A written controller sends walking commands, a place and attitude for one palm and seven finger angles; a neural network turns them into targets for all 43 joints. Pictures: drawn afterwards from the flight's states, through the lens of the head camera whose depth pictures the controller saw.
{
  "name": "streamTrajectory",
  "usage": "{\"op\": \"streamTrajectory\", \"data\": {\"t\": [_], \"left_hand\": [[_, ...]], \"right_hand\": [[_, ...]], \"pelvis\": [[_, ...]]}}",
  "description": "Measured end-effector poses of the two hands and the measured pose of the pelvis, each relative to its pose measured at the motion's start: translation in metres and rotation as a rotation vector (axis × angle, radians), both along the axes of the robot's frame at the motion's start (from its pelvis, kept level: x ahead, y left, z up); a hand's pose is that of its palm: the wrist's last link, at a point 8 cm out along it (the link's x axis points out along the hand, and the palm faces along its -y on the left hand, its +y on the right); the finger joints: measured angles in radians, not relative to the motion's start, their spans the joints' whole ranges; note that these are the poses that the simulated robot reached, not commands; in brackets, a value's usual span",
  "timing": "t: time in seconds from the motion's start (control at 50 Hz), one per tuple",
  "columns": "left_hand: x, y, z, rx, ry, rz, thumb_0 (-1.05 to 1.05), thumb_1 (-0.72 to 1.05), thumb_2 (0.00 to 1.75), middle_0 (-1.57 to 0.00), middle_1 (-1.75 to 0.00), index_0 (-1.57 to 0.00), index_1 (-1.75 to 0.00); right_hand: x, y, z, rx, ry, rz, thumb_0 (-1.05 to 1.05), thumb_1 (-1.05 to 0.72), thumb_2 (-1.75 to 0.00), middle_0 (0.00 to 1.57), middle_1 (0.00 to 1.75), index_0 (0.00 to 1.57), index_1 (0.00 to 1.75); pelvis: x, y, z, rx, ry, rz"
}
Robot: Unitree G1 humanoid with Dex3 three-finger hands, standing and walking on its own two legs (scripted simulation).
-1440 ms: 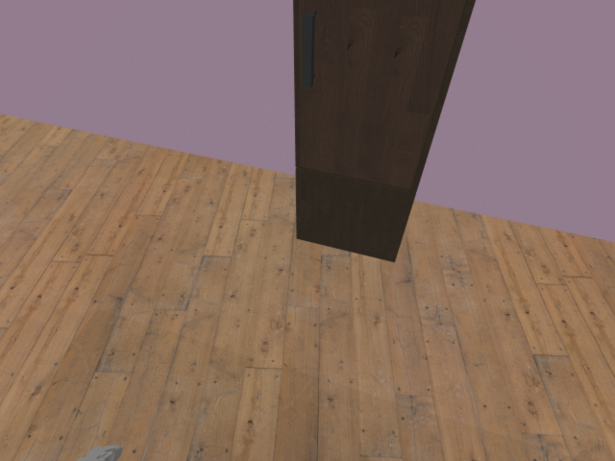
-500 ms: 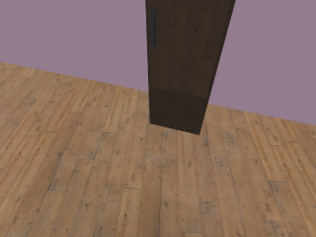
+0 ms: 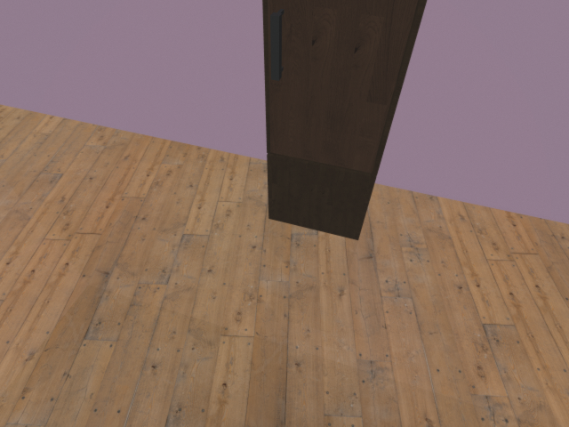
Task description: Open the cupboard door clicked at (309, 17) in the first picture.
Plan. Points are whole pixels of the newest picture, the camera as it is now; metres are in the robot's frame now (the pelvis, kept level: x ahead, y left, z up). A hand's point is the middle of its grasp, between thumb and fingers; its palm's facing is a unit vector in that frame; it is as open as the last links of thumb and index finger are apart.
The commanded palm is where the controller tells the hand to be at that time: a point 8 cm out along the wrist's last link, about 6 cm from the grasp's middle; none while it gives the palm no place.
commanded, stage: look at it before walking up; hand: left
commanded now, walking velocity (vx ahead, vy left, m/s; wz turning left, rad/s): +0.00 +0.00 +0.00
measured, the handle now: (278, 45) +1.08 +0.09 +0.06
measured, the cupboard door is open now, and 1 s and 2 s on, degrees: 0 0 0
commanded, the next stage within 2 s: walk to a spot facing it in 0.10 s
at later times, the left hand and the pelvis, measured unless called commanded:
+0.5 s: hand out of the picture +0.04 +0.24 -0.19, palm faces +0.13 -0.97 -0.22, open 7.4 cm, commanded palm none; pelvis +0.04 +0.03 -0.01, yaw +8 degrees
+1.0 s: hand (150, 394) +0.21 +0.25 -0.19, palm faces +0.18 -0.96 -0.20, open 7.3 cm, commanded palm none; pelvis +0.19 +0.07 -0.03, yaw +9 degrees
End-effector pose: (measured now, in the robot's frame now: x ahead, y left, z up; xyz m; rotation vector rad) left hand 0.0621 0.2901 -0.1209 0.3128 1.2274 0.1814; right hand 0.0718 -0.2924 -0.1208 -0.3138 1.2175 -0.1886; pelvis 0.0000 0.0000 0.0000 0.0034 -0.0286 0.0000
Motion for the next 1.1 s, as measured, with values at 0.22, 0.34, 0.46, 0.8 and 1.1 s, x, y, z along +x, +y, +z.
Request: {"op": "streamTrajectory", "data": {"t": [0.22, 0.34, 0.46, 0.8, 1.1], "left_hand": [[0.007, 0.003, 0.001, 0.004, -0.004, -0.001, 0.00, 0.91, 0.90, -0.20, -0.30, -0.20, -0.30], [0.004, -0.004, -0.006, -0.017, -0.004, 0.034, 0.00, 0.91, 0.90, -0.20, -0.30, -0.20, -0.30], [-0.024, -0.010, -0.026, -0.096, 0.012, 0.139, 0.00, 0.91, 0.90, -0.20, -0.30, -0.20, -0.30], [0.025, 0.022, -0.028, -0.157, 0.048, 0.300, 0.00, 0.91, 0.90, -0.19, -0.30, -0.19, -0.29], [0.158, 0.006, -0.039, -0.119, -0.001, 0.215, 0.00, 0.92, 0.90, -0.20, -0.30, -0.20, -0.30]], "right_hand": [[0.010, 0.002, 0.001, 0.001, -0.009, 0.006, 0.01, -0.91, -0.90, 0.20, 0.30, 0.20, 0.30], [0.010, 0.014, -0.007, 0.017, 0.019, 0.022, 0.01, -0.91, -0.90, 0.20, 0.30, 0.20, 0.30], [0.009, 0.047, -0.015, 0.048, 0.110, 0.062, 0.01, -0.91, -0.90, 0.20, 0.30, 0.20, 0.30], [0.045, 0.145, -0.016, 0.113, 0.233, 0.089, 0.01, -0.91, -0.90, 0.20, 0.30, 0.20, 0.30], [0.164, 0.134, -0.057, 0.148, 0.168, 0.000, 0.01, -0.91, -0.90, 0.20, 0.30, 0.20, 0.30]], "pelvis": [[0.005, 0.002, 0.001, 0.000, 0.003, 0.000], [0.011, 0.004, -0.003, -0.007, 0.011, 0.028], [0.029, 0.019, -0.009, -0.027, 0.017, 0.111], [0.114, 0.074, -0.003, -0.014, 0.032, 0.240], [0.206, 0.061, -0.027, -0.013, -0.010, 0.115]]}}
